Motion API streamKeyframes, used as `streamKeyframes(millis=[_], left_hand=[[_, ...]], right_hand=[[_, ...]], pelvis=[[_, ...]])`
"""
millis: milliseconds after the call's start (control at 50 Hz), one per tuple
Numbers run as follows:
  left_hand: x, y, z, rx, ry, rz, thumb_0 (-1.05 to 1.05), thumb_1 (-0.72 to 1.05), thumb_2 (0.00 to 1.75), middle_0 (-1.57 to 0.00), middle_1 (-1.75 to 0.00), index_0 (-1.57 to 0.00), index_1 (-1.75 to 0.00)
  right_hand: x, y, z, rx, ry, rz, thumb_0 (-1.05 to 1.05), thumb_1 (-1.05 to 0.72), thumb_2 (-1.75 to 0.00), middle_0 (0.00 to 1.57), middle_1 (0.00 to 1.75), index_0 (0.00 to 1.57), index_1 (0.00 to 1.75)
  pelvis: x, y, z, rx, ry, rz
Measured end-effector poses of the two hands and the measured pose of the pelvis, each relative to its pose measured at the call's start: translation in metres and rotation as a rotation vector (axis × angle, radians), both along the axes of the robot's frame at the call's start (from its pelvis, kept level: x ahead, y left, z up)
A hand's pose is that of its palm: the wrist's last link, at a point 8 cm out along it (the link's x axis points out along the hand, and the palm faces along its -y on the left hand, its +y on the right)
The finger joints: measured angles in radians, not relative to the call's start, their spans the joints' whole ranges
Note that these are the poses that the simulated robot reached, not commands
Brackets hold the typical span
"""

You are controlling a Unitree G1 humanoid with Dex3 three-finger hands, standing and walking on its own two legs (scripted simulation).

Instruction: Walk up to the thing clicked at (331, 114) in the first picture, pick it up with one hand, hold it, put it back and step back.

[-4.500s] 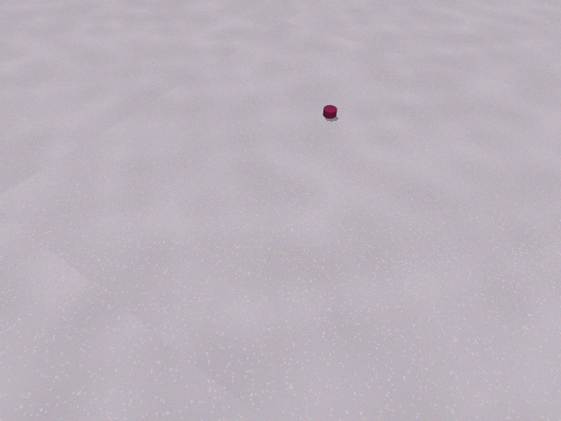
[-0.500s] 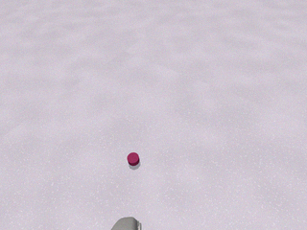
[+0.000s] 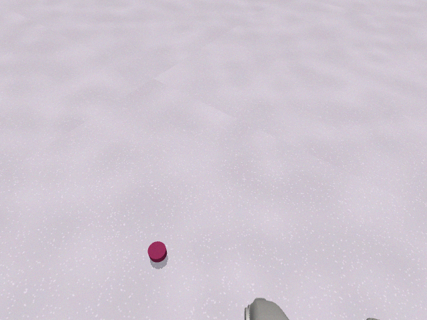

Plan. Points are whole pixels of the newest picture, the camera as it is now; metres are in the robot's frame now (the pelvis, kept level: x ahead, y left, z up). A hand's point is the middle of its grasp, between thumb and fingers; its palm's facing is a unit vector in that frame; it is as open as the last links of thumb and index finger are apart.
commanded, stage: walk up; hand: left
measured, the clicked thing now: (157, 251) +0.52 +0.24 -0.74
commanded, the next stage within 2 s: stand in 1.82 s
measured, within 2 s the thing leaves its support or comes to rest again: neither
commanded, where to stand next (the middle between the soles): +0.14 -0.01 m, yaw +0 degrees
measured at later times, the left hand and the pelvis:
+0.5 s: hand out of the picture +0.12 +0.27 -0.16, palm faces +0.02 -0.90 -0.44, open 7.4 cm; pelvis +0.07 -0.02 -0.02, yaw +3 degrees
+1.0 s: hand out of the picture +0.14 +0.27 -0.15, palm faces +0.02 -0.92 -0.40, open 7.4 cm; pelvis +0.10 -0.01 +0.00, yaw +3 degrees
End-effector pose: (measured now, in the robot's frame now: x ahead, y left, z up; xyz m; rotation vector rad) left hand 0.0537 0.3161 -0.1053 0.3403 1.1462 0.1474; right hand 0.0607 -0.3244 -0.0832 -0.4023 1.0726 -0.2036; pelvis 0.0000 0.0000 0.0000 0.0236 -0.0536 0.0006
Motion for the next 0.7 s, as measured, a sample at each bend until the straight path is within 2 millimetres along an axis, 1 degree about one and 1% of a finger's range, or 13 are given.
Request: streamKeyframes(millis=[40, 100, 140, 200, 280, 340, 400, 500, 580, 700], left_hand=[[0.017, -0.006, 0.005, 0.032, -0.013, -0.003, 0.0, 0.9, 0.9, -0.2, -0.3, -0.2, -0.3], [0.036, -0.013, 0.005, 0.098, -0.037, 0.007, 0.0, 0.9, 0.9, -0.2, -0.3, -0.2, -0.3], [0.043, -0.02, 0.008, 0.119, -0.045, 0.019, 0.0, 0.9, 0.9, -0.2, -0.3, -0.2, -0.3], [0.048, -0.031, 0.016, 0.128, -0.042, 0.033, 0.0, 0.9, 0.9, -0.2, -0.3, -0.2, -0.3], [0.051, -0.034, 0.023, 0.141, -0.026, 0.05, 0.0, 0.9, 0.9, -0.2, -0.3, -0.21, -0.3], [0.051, -0.031, 0.021, 0.147, -0.007, 0.063, 0.0, 0.9, 0.9, -0.2, -0.3, -0.21, -0.3], [0.052, -0.022, 0.013, 0.143, 0.011, 0.073, 0.0, 0.9, 0.9, -0.2, -0.3, -0.21, -0.3], [0.062, -0.005, -0.01, 0.115, 0.019, 0.094, 0.0, 0.9, 0.9, -0.2, -0.3, -0.21, -0.3], [0.07, -0.004, -0.019, 0.083, 0.019, 0.104, 0.0, 0.9, 0.9, -0.2, -0.3, -0.2, -0.3], [0.069, -0.006, -0.023, 0.05, 0.044, 0.11, 0.0, 0.9, 0.9, -0.2, -0.3, -0.2, -0.3]], right_hand=[[0.004, -0.015, -0.009, 0.006, 0.029, -0.017, 0.0, -0.9, -0.9, 0.2, 0.3, 0.2, 0.3], [0.017, -0.037, -0.03, 0.015, 0.069, -0.033, 0.01, -0.9, -0.9, 0.2, 0.3, 0.2, 0.3], [0.026, -0.043, -0.041, 0.021, 0.105, -0.037, 0.01, -0.9, -0.9, 0.2, 0.29, 0.2, 0.3], [0.043, -0.043, -0.048, 0.042, 0.141, -0.022, 0.01, -0.9, -0.9, 0.2, 0.29, 0.2, 0.3], [0.063, -0.039, -0.05, 0.063, 0.164, 0.007, 0.01, -0.9, -0.9, 0.2, 0.29, 0.2, 0.3], [0.077, -0.033, -0.05, 0.067, 0.173, 0.014, 0.01, -0.9, -0.9, 0.2, 0.29, 0.2, 0.3], [0.091, -0.026, -0.049, 0.059, 0.165, 0.017, 0.01, -0.9, -0.9, 0.2, 0.29, 0.2, 0.3], [0.111, -0.011, -0.045, 0.025, 0.116, 0.025, 0.01, -0.9, -0.9, 0.2, 0.29, 0.2, 0.3], [0.124, 0.001, -0.039, 0.024, 0.088, 0.029, 0.0, -0.9, -0.9, 0.2, 0.29, 0.2, 0.3], [0.146, 0.019, -0.032, 0.046, 0.06, 0.038, 0.01, -0.9, -0.9, 0.2, 0.29, 0.2, 0.3]], pelvis=[[0.012, -0.011, -0.003, -0.004, 0.003, 0.004], [0.031, -0.031, -0.016, -0.012, 0.006, 0.009], [0.038, -0.038, -0.018, -0.018, 0.007, 0.017], [0.047, -0.042, -0.013, -0.019, 0.009, 0.027], [0.059, -0.044, -0.008, -0.019, 0.017, 0.038], [0.067, -0.042, -0.008, -0.017, 0.02, 0.04], [0.071, -0.036, -0.011, -0.015, 0.024, 0.045], [0.074, -0.019, -0.021, -0.002, 0.021, 0.056], [0.077, -0.013, -0.02, -0.03, 0.015, 0.063], [0.086, -0.008, -0.014, -0.039, 0.014, 0.062]])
